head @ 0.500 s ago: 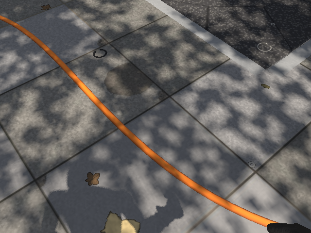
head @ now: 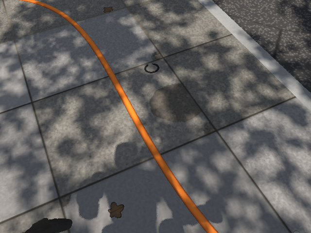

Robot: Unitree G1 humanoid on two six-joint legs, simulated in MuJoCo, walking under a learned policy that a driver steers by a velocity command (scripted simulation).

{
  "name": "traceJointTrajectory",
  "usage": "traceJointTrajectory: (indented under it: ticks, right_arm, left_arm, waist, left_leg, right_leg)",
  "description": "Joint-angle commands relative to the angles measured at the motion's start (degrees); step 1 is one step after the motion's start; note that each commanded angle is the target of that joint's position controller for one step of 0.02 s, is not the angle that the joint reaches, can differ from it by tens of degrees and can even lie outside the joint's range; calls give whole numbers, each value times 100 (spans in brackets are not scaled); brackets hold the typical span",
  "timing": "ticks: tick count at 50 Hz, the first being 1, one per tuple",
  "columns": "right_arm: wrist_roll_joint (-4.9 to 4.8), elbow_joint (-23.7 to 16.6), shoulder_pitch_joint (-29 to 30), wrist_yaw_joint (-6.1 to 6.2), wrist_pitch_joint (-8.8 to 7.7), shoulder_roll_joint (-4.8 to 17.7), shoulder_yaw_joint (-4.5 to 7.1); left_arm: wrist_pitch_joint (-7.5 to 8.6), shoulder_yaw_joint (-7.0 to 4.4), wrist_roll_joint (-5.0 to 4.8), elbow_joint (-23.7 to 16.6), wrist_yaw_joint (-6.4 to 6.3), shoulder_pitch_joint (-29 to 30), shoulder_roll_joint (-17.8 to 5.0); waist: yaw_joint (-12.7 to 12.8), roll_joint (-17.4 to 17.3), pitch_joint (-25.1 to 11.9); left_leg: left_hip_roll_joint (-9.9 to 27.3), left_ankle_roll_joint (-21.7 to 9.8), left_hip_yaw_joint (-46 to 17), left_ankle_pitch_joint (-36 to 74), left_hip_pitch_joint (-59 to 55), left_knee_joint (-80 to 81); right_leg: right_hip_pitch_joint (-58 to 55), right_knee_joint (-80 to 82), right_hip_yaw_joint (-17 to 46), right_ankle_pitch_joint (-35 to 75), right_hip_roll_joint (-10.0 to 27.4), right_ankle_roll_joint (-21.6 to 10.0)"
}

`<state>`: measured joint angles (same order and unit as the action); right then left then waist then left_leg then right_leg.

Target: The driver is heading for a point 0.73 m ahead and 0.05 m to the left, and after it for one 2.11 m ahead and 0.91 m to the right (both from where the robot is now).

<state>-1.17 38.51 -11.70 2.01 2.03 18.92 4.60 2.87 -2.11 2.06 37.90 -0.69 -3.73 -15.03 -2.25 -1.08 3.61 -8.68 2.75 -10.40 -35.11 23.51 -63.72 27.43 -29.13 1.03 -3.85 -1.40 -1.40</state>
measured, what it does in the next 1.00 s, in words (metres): steps on the spot, turning left: left foot, then right foot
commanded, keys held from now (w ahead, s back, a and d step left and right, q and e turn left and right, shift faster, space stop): s+q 0.02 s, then q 0.42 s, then no key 0.56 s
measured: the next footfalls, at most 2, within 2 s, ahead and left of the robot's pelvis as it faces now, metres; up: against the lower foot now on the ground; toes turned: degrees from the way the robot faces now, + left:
left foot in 0.32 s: -0.03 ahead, +0.12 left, +0.00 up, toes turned +13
right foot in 0.72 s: +0.04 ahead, -0.11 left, +0.00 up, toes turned +21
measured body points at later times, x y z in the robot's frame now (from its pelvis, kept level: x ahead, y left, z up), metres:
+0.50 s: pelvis -0.04 +0.02 +0.02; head -0.03 +0.06 +0.47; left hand +0.04 +0.34 -0.10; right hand +0.12 -0.25 -0.07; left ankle -0.07 +0.11 -0.72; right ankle +0.04 -0.12 -0.63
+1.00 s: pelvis -0.03 -0.01 +0.01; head -0.02 -0.01 +0.46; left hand +0.02 +0.27 -0.10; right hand +0.18 -0.22 -0.10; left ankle -0.07 +0.11 -0.72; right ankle +0.01 -0.12 -0.72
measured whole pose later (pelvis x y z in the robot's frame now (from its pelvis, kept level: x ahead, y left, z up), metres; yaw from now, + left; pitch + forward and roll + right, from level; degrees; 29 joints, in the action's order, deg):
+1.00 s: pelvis -0.03 -0.01 +0.01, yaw +21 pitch -1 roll +0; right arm 0.9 41.7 -12.4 1.5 1.8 14.9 2.8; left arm 1.3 -1.2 0.7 45.3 0.1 -8.6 -13.6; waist -0.2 -0.4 1.6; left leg -2.4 0.7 -7.7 -15.4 13.2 -29.7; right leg 11.8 -28.8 -0.1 -16.1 -0.6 -0.5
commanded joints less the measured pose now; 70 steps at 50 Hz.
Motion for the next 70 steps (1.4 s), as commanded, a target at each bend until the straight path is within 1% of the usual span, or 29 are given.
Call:
traceJointTrajectory:
  ticks: [1,4,6,9,12,15,16,17,18,19,20,21,22,24,28,33,35,36,37,38,39,40,44,51,64,66,67,68,70]
  right_arm:
    - [-49,-54,-828,94,277,870,270]
    - [-61,-193,-782,113,361,446,154]
    - [-25,-279,-646,119,310,343,111]
    - [28,-368,-536,49,246,273,56]
    - [53,-308,-737,-67,244,405,90]
    - [91,27,-1301,-155,277,419,164]
    - [134,51,-1429,-126,280,570,214]
    - [135,-169,-1305,-35,274,1444,401]
    - [451,-317,-1030,-47,94,1440,364]
    - [446,-360,-467,-4,-55,1279,309]
    - [282,-430,-20,22,-137,1040,259]
    - [166,-456,143,23,-177,786,177]
    - [123,-453,154,34,-183,635,108]
    - [132,-449,-2,51,-178,408,19]
    - [139,-343,-377,90,-123,483,38]
    - [145,-353,-225,-25,-30,600,41]
    - [35,-322,-1,-32,-35,459,-25]
    - [77,-283,-146,-28,-79,367,-55]
    - [239,-283,-371,-39,-134,203,-94]
    - [220,-286,-459,-44,-167,133,-91]
    - [298,-228,-260,-31,-171,309,-79]
    - [277,-246,-26,-32,-160,371,-41]
    - [209,-226,144,-40,-68,265,-36]
    - [205,25,3,-22,-120,146,-23]
    - [185,479,-224,73,-160,118,-13]
    - [150,615,-360,90,-148,62,-15]
    - [123,616,-357,93,-168,69,-3]
    - [97,540,-221,83,-230,47,-9]
    - [2,350,178,20,-437,-6,-38]
  left_arm:
    - [-170,-127,-41,-459,-57,-86,-564]
    - [-331,-153,17,-441,-161,190,-691]
    - [-376,-177,-5,-390,-236,100,-680]
    - [-403,-278,-72,-312,-280,97,-841]
    - [-424,-387,-202,-193,-251,41,-1033]
    - [-448,-420,-339,-28,-233,60,-958]
    - [-463,-398,-314,104,-177,-197,-737]
    - [-412,-330,-174,-162,-113,-121,-438]
    - [-344,-466,-196,-364,-149,834,-766]
    - [-348,-498,-261,-336,-156,700,-794]
    - [-380,-511,-210,-125,-182,339,-769]
    - [-404,-537,-114,36,-213,101,-794]
    - [-404,-548,-86,61,-213,22,-773]
    - [-378,-515,-173,75,-168,-90,-702]
    - [-323,-349,-228,-16,-75,248,-479]
    - [-273,-313,-318,56,68,7,-614]
    - [-218,-277,-249,205,95,-350,-511]
    - [-188,-282,-160,233,83,-487,-641]
    - [-174,-344,-62,195,65,-635,-1068]
    - [-177,-310,-53,277,94,-326,-1040]
    - [-146,-203,-97,164,121,-27,-637]
    - [-121,-184,-99,197,126,-24,-584]
    - [-26,-148,-133,318,90,-263,-661]
    - [-100,-53,-144,437,48,-337,-567]
    - [-104,31,-167,927,59,-447,-525]
    - [-135,2,-202,1060,33,-573,-628]
    - [-159,-52,-250,1094,7,-645,-797]
    - [-161,-88,-287,1143,-25,-828,-923]
    - [-109,-175,-305,1219,-85,-1060,-1180]
  waist:
    - [34,561,-1382]
    - [-52,920,-1017]
    - [81,1039,-1122]
    - [187,1124,-1280]
    - [175,1240,-1219]
    - [-88,837,-849]
    - [-82,-21,-490]
    - [20,-1758,-172]
    - [-301,-1137,31]
    - [80,-886,48]
    - [300,-765,17]
    - [327,-752,-128]
    - [365,-784,-229]
    - [342,-707,-526]
    - [21,-865,-610]
    - [-41,-929,-553]
    - [252,-684,-582]
    - [218,-467,-723]
    - [16,439,-1002]
    - [-241,1234,-855]
    - [-111,1045,-747]
    - [-5,960,-695]
    - [162,572,-565]
    - [252,77,-420]
    - [254,79,-339]
    - [270,281,-356]
    - [308,525,-163]
    - [390,800,74]
    - [497,1112,540]
  left_leg:
    - [490,408,113,257,786,-1836]
    - [554,404,665,938,490,-1210]
    - [717,371,812,988,484,-486]
    - [987,173,977,896,-23,612]
    - [1046,-164,1192,1021,-582,1642]
    - [846,-726,1435,1671,-1392,3283]
    - [1287,-1080,447,1831,-1655,4107]
    - [2915,-1966,-2180,2419,-1537,4819]
    - [3021,-2284,-2439,1891,-576,5168]
    - [2657,-1885,-1799,1524,-486,5182]
    - [2328,-1483,-1343,1476,-497,5076]
    - [2172,-1324,-1116,1753,-667,4937]
    - [2022,-1302,-924,2242,-695,4813]
    - [1908,-1347,-682,2925,-1126,4618]
    - [1882,-1357,-643,3353,-1868,4316]
    - [2029,-1563,-1062,3844,-1458,4085]
    - [1826,-1312,-1012,4007,-1254,3869]
    - [1628,-1037,-932,3643,-1028,3782]
    - [1108,-697,-432,2730,-691,3102]
    - [776,-393,118,1753,-664,3327]
    - [903,-222,157,1898,-988,3444]
    - [873,-215,181,2242,-1015,3468]
    - [922,-338,60,2949,-1185,3589]
    - [935,-300,9,3016,-1146,3736]
    - [947,-250,34,3161,-1316,3800]
    - [687,-296,333,1793,-1184,3619]
    - [524,-326,556,917,-786,3338]
    - [483,-335,741,629,-247,2932]
    - [834,-360,887,984,446,2084]
  right_leg:
    - [-1888,522,1580,3105,1932,-1263]
    - [-1203,1087,719,1106,1419,-1135]
    - [-1533,1208,621,558,1500,-1206]
    - [-1643,1336,522,-28,1703,-1219]
    - [-1493,1511,449,-861,1842,-1094]
    - [-775,1053,-27,-1838,1642,-554]
    - [1,-8,-532,-2226,1236,-52]
    - [1434,-1613,-1020,-3146,141,475]
    - [1482,-2825,103,-3165,66,388]
    - [1352,-3197,323,-2483,161,264]
    - [1193,-3321,320,-1944,206,265]
    - [1155,-3515,293,-1624,189,343]
    - [993,-3781,252,-1463,137,417]
    - [881,-3819,182,-1270,98,516]
    - [608,-2120,127,-1314,214,600]
    - [-568,-758,-58,-1823,159,487]
    - [-1365,787,-105,-511,157,349]
    - [-1962,1004,195,258,436,236]
    - [-2517,774,918,1811,1237,-43]
    - [-1947,721,1198,1562,1521,-654]
    - [-1644,867,1148,863,1380,-757]
    - [-1653,851,941,302,1125,-554]
    - [-1523,743,555,-390,747,-165]
    - [-1492,616,376,-820,556,-112]
    - [-1444,651,282,-835,426,-82]
    - [-1432,834,353,-2295,383,-197]
    - [-1390,1030,663,-3252,540,-394]
    - [-1443,1410,1314,-4060,977,-685]
    - [-1403,2109,2664,-4491,2011,-1285]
